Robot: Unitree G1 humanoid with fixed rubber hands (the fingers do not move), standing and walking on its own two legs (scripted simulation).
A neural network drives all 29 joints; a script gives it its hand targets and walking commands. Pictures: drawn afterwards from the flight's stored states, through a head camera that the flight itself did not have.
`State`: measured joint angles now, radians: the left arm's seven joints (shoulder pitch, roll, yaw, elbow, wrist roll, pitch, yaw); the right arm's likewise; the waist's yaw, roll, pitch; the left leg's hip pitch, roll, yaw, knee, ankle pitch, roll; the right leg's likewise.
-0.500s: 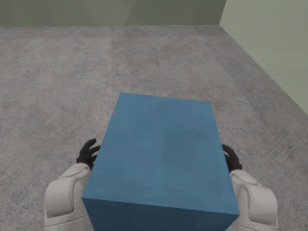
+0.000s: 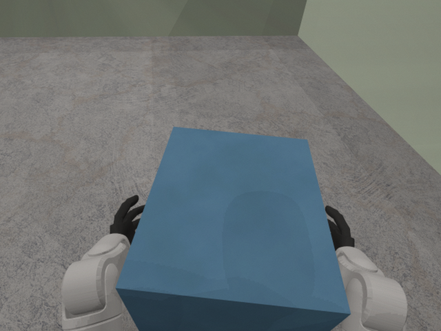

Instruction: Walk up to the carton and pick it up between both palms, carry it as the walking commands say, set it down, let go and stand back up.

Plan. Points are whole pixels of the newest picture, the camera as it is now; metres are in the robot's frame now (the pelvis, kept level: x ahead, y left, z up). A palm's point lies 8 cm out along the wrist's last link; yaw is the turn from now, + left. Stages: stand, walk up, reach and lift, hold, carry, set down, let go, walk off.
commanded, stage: carry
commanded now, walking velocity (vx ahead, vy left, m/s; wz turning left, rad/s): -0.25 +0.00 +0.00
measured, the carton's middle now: (229, 243) +0.28 -0.01 +0.02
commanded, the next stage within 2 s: none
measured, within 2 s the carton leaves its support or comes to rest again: neither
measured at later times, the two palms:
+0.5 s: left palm out of the picture +0.02 +0.11 +0.10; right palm out of the picture +0.00 -0.24 +0.09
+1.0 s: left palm out of the picture -0.17 +0.08 +0.07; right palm out of the picture -0.18 -0.27 +0.06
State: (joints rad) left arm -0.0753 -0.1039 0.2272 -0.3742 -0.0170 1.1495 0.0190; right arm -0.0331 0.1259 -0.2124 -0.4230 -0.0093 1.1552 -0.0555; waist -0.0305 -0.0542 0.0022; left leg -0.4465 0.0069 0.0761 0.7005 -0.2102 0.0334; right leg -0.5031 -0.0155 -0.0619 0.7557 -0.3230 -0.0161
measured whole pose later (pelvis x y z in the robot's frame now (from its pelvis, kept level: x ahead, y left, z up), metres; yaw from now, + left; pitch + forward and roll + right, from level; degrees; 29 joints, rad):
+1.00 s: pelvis -0.41 -0.10 +0.01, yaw +0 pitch +2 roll +0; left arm -0.08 -0.11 0.22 -0.33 -0.01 1.17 0.02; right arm 0.01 0.10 -0.19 -0.42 -0.02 1.15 -0.06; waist 0.03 0.04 -0.01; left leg -0.53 0.04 0.04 0.89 -0.50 -0.02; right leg -0.40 -0.02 -0.08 0.67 -0.30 -0.02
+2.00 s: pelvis -0.82 -0.15 +0.01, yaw -12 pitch +2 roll -1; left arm -0.03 -0.08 0.23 -0.46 -0.04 1.14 0.01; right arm -0.02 0.13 -0.17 -0.47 -0.01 1.13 -0.05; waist 0.08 -0.05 0.03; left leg -0.41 0.12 0.18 0.69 -0.32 0.01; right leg -0.64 -0.03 -0.05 1.22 -0.42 0.06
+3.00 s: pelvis -1.24 +0.02 +0.01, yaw -67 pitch +3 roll +4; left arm -0.04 -0.13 0.21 -0.51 -0.01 1.12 0.00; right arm 0.00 0.12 -0.20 -0.54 0.01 1.11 -0.04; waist -0.05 -0.06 0.08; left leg -0.52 -0.05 0.03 0.96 -0.40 -0.07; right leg -0.56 0.12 0.23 0.56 -0.03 -0.01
